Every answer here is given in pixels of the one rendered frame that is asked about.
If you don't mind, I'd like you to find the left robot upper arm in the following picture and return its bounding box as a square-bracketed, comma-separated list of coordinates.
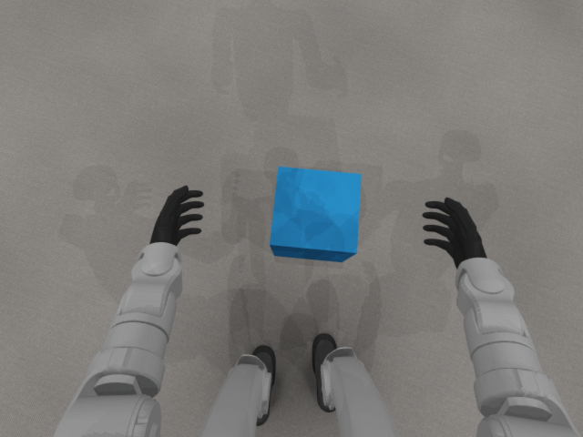
[57, 394, 161, 437]

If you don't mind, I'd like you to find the robot left foot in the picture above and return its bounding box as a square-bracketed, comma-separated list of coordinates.
[252, 346, 276, 426]

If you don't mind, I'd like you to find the robot right thigh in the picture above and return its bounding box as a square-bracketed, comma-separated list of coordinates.
[321, 356, 400, 437]

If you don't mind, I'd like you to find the right robot upper arm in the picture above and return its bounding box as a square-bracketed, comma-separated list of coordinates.
[476, 414, 578, 437]

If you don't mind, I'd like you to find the left robot forearm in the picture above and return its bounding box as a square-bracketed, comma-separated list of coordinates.
[53, 242, 182, 437]

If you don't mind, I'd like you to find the robot right hand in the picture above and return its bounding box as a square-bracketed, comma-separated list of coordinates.
[423, 198, 487, 269]

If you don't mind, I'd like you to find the right robot forearm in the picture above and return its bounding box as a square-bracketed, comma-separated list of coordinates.
[455, 258, 581, 437]

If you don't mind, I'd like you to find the robot left hand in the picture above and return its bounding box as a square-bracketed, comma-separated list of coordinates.
[149, 186, 204, 246]

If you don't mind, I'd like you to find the carton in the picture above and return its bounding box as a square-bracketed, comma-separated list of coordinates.
[270, 167, 362, 262]

